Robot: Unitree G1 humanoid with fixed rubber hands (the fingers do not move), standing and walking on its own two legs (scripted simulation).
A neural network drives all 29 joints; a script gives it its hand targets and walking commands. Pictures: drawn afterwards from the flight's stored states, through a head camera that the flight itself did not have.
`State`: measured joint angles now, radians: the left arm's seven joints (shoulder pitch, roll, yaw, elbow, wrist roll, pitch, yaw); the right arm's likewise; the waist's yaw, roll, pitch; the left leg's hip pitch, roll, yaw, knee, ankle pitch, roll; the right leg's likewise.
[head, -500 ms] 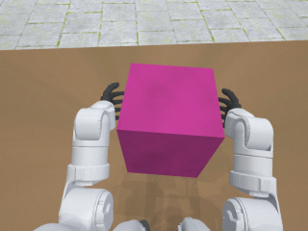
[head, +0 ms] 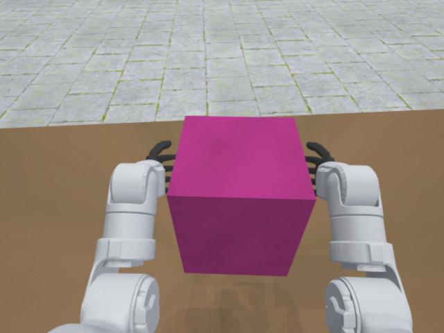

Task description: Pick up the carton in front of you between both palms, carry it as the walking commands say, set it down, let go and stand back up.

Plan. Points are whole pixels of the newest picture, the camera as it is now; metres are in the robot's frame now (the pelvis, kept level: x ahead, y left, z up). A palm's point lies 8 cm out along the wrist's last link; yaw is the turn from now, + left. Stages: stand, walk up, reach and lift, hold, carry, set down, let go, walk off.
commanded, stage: carry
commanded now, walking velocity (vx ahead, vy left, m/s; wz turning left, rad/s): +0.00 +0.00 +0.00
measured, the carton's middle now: (237, 197) +0.35 +0.00 +0.05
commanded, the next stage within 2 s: none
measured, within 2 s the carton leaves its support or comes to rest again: neither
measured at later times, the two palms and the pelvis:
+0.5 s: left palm (157, 180) +0.33 +0.14 +0.13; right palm (332, 183) +0.33 -0.16 +0.13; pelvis -0.01 -0.01 +0.00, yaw +0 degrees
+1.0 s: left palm (156, 180) +0.33 +0.14 +0.13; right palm (331, 183) +0.33 -0.16 +0.13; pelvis -0.01 -0.01 +0.00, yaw +0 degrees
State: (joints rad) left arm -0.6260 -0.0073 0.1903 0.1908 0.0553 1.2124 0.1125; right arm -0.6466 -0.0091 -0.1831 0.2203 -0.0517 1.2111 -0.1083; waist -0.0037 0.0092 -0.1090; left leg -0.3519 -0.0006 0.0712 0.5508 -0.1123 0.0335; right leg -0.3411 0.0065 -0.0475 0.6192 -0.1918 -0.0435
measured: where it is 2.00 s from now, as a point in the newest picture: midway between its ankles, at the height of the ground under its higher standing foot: outside the picture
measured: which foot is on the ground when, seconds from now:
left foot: down 0.00-1.00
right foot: down 0.00-1.00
